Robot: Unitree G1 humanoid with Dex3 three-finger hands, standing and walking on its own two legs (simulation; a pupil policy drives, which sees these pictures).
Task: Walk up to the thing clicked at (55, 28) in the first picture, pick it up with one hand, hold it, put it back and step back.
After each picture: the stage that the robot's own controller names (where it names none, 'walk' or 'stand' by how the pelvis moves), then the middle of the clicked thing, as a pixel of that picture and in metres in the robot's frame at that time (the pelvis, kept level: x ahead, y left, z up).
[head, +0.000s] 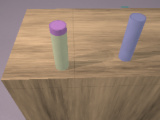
stand; (60, 47) +0.57 +0.12 -0.01
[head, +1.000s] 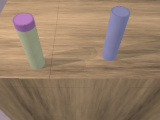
rise first; (31, 44) +0.51 +0.23 +0.02
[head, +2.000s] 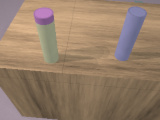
stand; (48, 38) +0.55 +0.17 +0.03
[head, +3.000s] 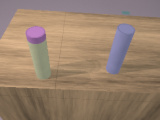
stand; (40, 55) +0.50 +0.19 +0.00
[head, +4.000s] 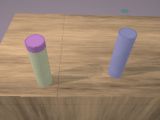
stand; (40, 63) +0.46 +0.19 -0.01
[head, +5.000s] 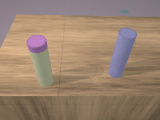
stand; (42, 63) +0.47 +0.18 -0.01
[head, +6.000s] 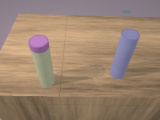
stand; (43, 63) +0.47 +0.18 -0.01
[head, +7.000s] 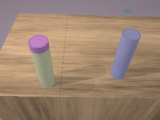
stand; (43, 64) +0.46 +0.18 -0.01
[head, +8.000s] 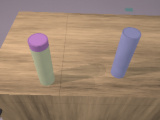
rise first; (43, 62) +0.46 +0.19 -0.01
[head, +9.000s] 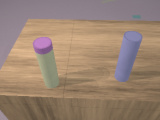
go down; (47, 65) +0.47 +0.19 -0.01
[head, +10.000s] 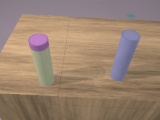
go down; (43, 62) +0.47 +0.18 +0.00
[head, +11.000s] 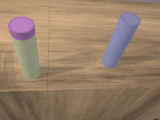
go down; (27, 52) +0.45 +0.18 +0.04
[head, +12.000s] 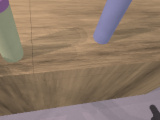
close in; (3, 30) +0.47 +0.19 +0.07
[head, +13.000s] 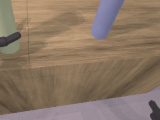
close; (0, 14) +0.52 +0.19 +0.10
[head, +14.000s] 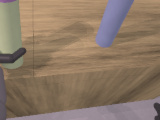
lift; (7, 30) +0.48 +0.18 +0.09
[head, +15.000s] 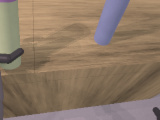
lift; (6, 30) +0.48 +0.19 +0.09
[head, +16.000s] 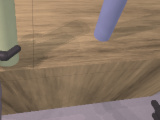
lift; (3, 27) +0.49 +0.19 +0.09
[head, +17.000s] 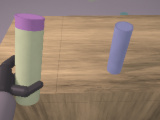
lift; (28, 62) +0.34 +0.16 +0.17
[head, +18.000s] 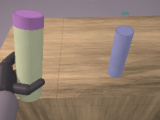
hold; (29, 59) +0.33 +0.15 +0.18
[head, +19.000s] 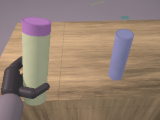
crouch; (35, 64) +0.33 +0.14 +0.17
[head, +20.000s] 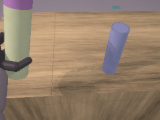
crouch; (17, 39) +0.41 +0.19 +0.17
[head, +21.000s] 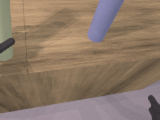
lower; out of the picture +0.52 +0.19 +0.06
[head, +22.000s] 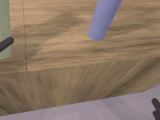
lower; out of the picture +0.51 +0.19 +0.09
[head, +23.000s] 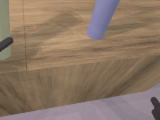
lower; out of the picture +0.52 +0.19 +0.09
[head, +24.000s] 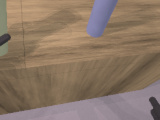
lower; out of the picture +0.52 +0.19 +0.09
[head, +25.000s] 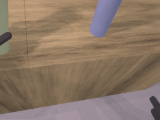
rest; out of the picture +0.52 +0.19 +0.10
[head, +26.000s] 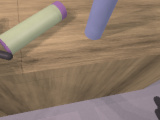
withdraw; (35, 26) +0.56 +0.08 +0.00
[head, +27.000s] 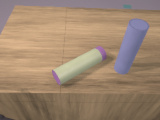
sink last; (80, 64) +0.50 +0.03 -0.05
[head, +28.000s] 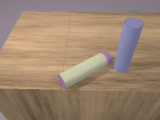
stand; (85, 68) +0.50 +0.02 -0.05
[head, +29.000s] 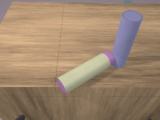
stand; (87, 70) +0.45 +0.00 -0.04
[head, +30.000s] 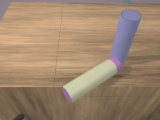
stand; (93, 78) +0.42 -0.03 -0.04
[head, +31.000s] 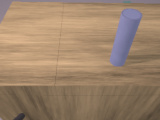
stand; out of the picture +0.32 -0.07 -0.36
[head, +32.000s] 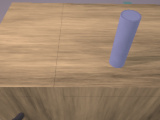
stand; out of the picture +0.25 -0.26 -0.68
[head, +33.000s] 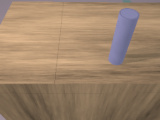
stand; out of the picture +0.29 -0.37 -0.69
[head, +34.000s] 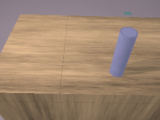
stand; out of the picture +0.28 -0.38 -0.75
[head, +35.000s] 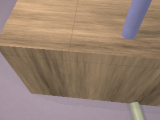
walk; out of the picture +0.37 -0.40 -0.72
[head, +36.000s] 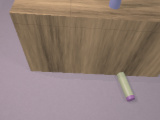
walk; (125, 86) +0.69 -0.44 -0.73
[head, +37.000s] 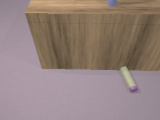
stand; (128, 79) +0.90 -0.39 -0.73
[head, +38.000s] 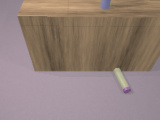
stand; (121, 80) +0.89 -0.39 -0.75
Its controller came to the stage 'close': yes
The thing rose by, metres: 0.22
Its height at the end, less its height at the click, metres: -0.73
